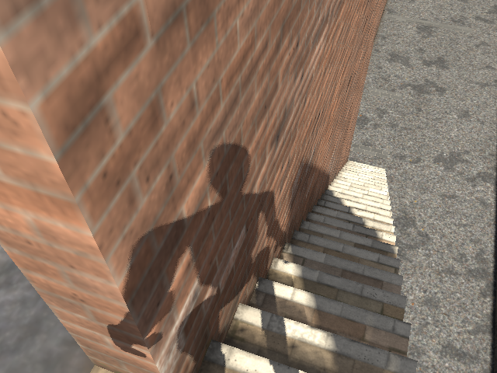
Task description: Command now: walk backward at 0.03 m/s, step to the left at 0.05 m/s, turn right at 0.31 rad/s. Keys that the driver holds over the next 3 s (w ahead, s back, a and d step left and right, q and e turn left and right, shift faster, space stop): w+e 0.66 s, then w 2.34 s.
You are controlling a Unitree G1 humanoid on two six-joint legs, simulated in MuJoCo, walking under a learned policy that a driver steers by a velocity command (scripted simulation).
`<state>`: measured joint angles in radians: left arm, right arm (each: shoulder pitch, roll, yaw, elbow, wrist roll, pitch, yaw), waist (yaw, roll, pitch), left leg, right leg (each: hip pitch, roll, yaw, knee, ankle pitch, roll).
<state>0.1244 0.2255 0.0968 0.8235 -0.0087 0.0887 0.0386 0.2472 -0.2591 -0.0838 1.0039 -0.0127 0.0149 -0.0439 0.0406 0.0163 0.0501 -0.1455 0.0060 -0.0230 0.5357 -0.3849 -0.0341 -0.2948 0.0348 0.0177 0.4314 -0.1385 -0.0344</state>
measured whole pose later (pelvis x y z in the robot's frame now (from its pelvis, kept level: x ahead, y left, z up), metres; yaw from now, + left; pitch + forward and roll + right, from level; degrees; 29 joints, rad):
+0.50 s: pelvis -0.07 +0.09 +0.00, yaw -15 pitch +0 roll -2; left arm 0.19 0.35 0.13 0.75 -0.02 0.08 0.04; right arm 0.26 -0.22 -0.04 0.90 -0.03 0.02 -0.08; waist -0.01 -0.06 0.04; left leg -0.21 0.03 0.10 0.45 -0.24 0.05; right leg -0.52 0.07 0.14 1.09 -0.30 0.05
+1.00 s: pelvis -0.09 +0.06 +0.00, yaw -27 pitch +1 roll +2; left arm 0.25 0.20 0.02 0.76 0.00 -0.04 0.02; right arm 0.26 -0.36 -0.11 0.81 0.02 0.07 -0.05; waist -0.03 0.07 0.04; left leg -0.56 -0.05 -0.18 1.30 -0.29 -0.01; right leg -0.24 0.00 -0.01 0.53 -0.30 -0.04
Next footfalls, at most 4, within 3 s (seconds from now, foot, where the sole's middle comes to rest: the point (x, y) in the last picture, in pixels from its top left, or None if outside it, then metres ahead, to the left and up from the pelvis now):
0.22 left None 0.00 0.17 -0.78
0.76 right None -0.11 -0.04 -0.78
1.38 left None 0.14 0.21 -0.78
1.78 right None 0.19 -0.13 -0.78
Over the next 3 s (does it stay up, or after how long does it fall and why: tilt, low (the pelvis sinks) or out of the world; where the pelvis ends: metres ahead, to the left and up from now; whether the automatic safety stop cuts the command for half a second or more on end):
stays up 0.67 -0.18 -0.48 its command is cut before an obstacle from the start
